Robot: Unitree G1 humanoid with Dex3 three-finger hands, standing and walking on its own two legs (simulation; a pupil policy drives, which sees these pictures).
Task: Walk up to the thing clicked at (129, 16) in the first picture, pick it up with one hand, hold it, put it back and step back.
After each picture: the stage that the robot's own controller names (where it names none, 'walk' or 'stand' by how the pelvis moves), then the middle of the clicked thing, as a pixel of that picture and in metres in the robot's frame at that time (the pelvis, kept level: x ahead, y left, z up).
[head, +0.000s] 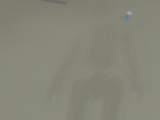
stand; (128, 16) +2.06 -0.71 -0.72
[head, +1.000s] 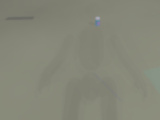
walk; (97, 21) +2.02 -0.14 -0.69
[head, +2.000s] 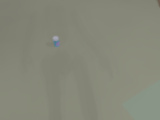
walk; (56, 41) +1.45 +0.33 -0.72
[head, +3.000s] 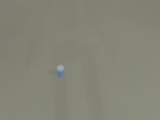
walk; (60, 71) +0.98 +0.23 -0.70
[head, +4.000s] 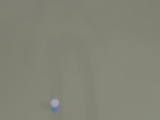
walk; (55, 105) +0.63 +0.20 -0.70
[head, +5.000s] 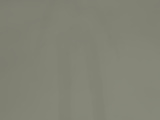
stand; out of the picture +0.44 +0.18 -0.70
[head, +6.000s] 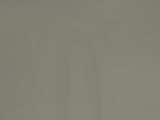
stand; out of the picture +0.40 +0.16 -0.72
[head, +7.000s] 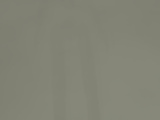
stand; out of the picture +0.41 +0.18 -0.72
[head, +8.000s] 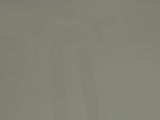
stand; out of the picture +0.39 +0.18 -0.73
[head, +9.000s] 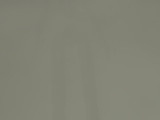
stand; out of the picture +0.39 +0.19 -0.73
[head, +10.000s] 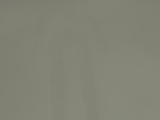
stand; out of the picture +0.39 +0.19 -0.73
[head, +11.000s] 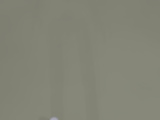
go down; out of the picture +0.41 +0.18 -0.71
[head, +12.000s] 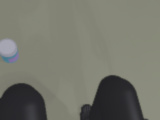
go down; (9, 51) +0.48 +0.23 -0.28
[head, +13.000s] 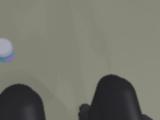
close in; (4, 51) +0.47 +0.23 -0.27
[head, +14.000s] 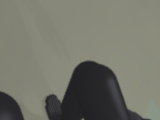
close in; out of the picture +0.46 +0.27 -0.23
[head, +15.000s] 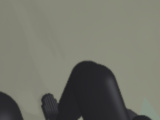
close; out of the picture +0.44 +0.26 -0.23
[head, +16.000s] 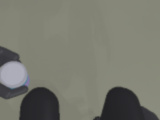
lift; (16, 77) +0.34 +0.22 -0.06
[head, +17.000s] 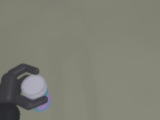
hold; (37, 94) +0.32 +0.15 +0.05
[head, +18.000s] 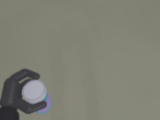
hold; (38, 97) +0.32 +0.15 +0.01
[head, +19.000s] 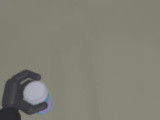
hold; (39, 98) +0.31 +0.15 +0.01
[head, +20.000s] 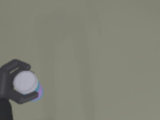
crouch; (30, 87) +0.36 +0.17 -0.05
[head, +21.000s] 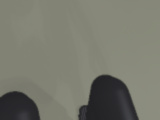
lower; out of the picture +0.48 +0.25 -0.09
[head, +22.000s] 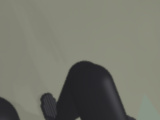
lower; out of the picture +0.44 +0.27 -0.23
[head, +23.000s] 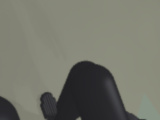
lower; out of the picture +0.44 +0.28 -0.23
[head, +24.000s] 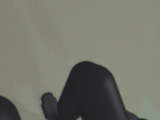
lower; out of the picture +0.45 +0.28 -0.23
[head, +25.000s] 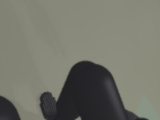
lower; out of the picture +0.44 +0.28 -0.23
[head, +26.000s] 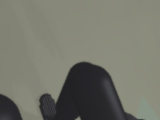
open; out of the picture +0.44 +0.25 -0.24
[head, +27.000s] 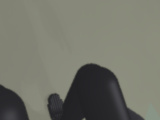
stand; out of the picture +0.44 +0.24 -0.24
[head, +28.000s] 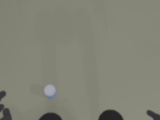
walk; (50, 92) +0.43 +0.16 -0.51
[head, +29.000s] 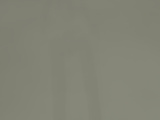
stand; out of the picture +0.39 +0.14 -0.66
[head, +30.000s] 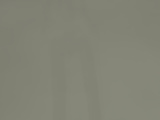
stand; out of the picture +0.39 +0.15 -0.67
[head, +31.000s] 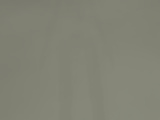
stand; out of the picture +0.41 +0.14 -0.72
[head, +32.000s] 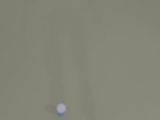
walk; (61, 110) +0.46 +0.11 -0.71
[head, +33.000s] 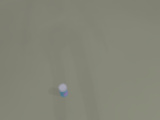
walk; (63, 90) +0.68 +0.19 -0.70
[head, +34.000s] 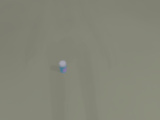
stand; (63, 66) +1.01 +0.18 -0.70
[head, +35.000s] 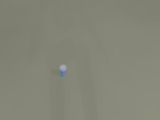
stand; (63, 71) +1.00 +0.18 -0.72
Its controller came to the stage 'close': yes
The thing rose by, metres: 0.71
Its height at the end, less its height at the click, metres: +0.00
